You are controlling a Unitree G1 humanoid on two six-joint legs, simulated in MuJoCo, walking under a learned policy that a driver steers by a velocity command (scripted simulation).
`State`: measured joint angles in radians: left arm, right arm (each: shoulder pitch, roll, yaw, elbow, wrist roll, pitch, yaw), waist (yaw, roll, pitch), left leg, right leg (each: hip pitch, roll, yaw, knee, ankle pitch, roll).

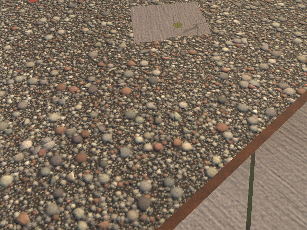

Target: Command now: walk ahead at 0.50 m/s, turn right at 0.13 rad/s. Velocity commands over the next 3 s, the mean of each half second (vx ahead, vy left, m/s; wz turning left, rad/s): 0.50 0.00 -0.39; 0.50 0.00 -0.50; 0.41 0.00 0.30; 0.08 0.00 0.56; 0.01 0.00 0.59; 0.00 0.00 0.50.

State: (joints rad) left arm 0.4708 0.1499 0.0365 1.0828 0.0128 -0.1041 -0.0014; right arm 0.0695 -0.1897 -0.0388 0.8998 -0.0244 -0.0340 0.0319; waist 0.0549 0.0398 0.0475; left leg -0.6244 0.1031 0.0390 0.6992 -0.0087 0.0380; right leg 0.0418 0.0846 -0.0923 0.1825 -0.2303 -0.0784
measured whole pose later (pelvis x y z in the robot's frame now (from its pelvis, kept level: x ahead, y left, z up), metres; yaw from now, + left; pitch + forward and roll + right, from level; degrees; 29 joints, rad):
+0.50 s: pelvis +0.26 +0.04 +0.00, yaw -14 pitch +0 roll +1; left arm 0.14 0.23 0.07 0.90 0.03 0.00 -0.05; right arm 0.41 -0.19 -0.05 0.99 -0.02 -0.11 -0.01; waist -0.02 -0.04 0.03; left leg -0.02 -0.02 0.26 0.26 -0.24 0.06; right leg -0.67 -0.10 -0.02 0.93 -0.03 -0.07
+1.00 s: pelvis +0.48 -0.10 +0.00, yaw -30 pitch +0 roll -1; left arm 0.34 0.25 0.07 0.94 0.00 -0.07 -0.01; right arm 0.15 -0.25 -0.06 0.82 -0.04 -0.03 0.03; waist 0.02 0.05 0.06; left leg -0.61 0.14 -0.02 0.89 -0.12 -0.03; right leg -0.09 0.15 -0.01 0.27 -0.18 -0.15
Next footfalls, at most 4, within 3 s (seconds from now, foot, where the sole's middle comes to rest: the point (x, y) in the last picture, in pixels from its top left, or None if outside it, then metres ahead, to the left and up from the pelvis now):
0.14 left None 0.26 0.12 -0.78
0.72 right None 0.48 -0.13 -0.78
1.34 left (204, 162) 0.84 -0.17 -0.82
2.00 right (247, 141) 0.96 -0.39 -0.79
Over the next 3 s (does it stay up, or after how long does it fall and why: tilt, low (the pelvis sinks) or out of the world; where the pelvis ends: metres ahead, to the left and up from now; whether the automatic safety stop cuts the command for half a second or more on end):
stays up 0.86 -0.29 -0.03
